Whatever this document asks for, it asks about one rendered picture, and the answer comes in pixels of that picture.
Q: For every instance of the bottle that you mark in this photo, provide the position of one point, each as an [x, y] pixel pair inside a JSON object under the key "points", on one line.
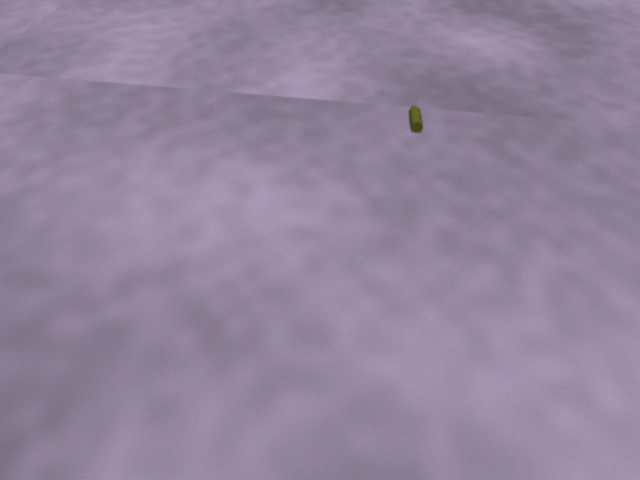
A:
{"points": [[415, 119]]}

